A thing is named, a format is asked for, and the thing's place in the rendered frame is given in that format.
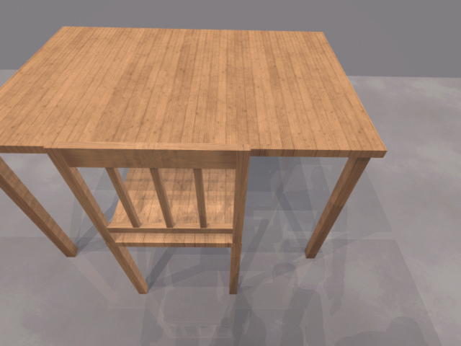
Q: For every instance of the chair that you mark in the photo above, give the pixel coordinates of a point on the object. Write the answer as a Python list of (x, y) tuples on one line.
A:
[(174, 195)]

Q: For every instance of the table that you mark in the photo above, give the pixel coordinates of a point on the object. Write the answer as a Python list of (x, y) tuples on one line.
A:
[(283, 92)]

